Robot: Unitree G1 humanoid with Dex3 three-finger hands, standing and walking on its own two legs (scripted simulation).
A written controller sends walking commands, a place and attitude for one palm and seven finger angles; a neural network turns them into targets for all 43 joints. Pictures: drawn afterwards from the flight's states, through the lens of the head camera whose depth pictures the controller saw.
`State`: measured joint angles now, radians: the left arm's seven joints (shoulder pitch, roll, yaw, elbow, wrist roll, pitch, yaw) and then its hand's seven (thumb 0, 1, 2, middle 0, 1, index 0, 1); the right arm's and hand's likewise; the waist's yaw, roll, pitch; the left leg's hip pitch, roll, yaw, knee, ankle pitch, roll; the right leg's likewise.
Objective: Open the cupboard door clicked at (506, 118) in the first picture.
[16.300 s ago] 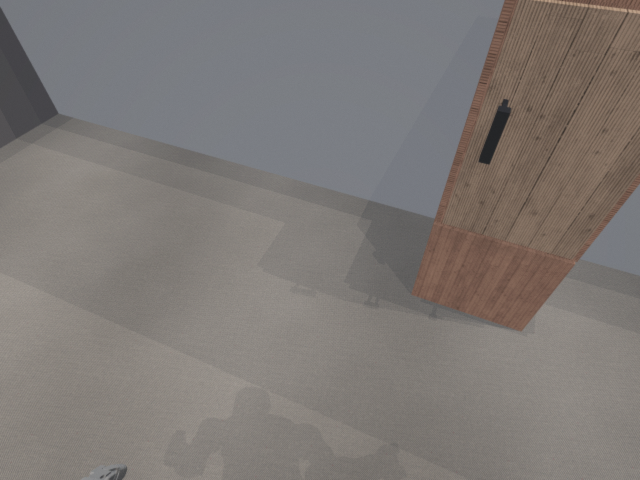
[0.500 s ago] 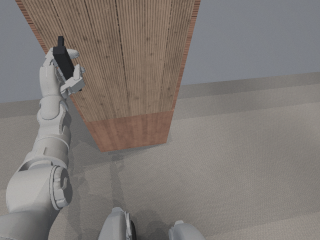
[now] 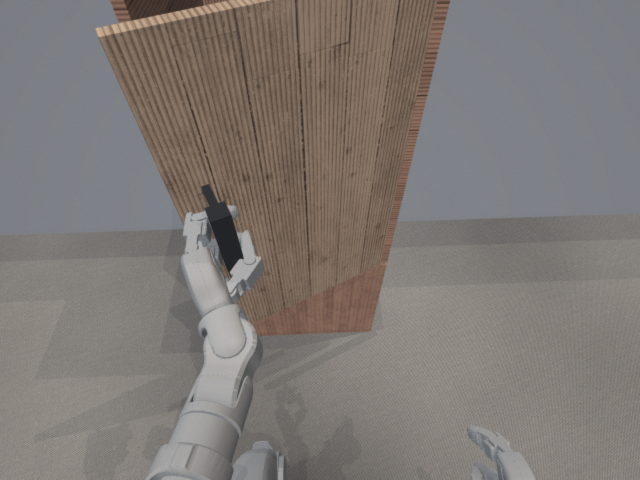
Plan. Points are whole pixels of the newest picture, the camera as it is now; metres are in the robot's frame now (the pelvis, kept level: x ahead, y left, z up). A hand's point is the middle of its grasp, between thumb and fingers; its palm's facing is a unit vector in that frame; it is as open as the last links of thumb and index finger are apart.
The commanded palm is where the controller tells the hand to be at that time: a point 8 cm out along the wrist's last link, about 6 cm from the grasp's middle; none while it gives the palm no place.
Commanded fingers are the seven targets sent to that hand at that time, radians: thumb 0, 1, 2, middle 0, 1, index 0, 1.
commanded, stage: pull the door open along its arc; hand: left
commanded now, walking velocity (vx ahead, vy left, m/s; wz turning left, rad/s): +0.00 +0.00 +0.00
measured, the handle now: (223, 233) +0.42 +0.14 +0.06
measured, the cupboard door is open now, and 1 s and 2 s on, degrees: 25 46 50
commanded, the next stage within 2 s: open thumb and fingers to let go in 0.46 s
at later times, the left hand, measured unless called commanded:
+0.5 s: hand (325, 324) +0.29 +0.01 +0.07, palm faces +0.25 -0.97 -0.07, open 6.3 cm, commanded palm +0.23 +0.04 +0.06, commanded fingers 0.00 0.90 0.90 -0.40 -1.35 -0.40 -1.35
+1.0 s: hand (311, 317) +0.30 +0.02 +0.06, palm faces +0.41 -0.91 -0.04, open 11.2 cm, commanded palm +0.25 +0.06 +0.06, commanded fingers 0.00 -0.50 0.30 -0.29 -1.15 -0.29 -1.15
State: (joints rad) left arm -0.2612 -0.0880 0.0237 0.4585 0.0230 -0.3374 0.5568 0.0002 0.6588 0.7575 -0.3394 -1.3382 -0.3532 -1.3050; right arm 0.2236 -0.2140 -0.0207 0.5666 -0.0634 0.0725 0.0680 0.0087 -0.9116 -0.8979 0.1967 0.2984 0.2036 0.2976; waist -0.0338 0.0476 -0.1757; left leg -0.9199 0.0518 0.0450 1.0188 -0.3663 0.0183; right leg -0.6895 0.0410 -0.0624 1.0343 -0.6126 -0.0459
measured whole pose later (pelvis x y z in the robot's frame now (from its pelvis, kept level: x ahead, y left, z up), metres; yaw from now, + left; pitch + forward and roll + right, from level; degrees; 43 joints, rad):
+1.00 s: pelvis +0.02 -0.07 +0.00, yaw +2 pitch +12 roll +4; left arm 0.22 -0.09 -0.20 0.05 0.03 -0.22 0.53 0.00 -0.07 0.48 -0.32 -1.23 -0.33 -1.25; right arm 0.22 -0.22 0.00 0.56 -0.06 0.01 0.02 0.01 -0.91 -0.90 0.20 0.30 0.20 0.30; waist 0.00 0.04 -0.18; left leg -0.80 0.00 -0.07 0.95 -0.37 -0.03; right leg -0.59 0.05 -0.09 1.03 -0.66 -0.11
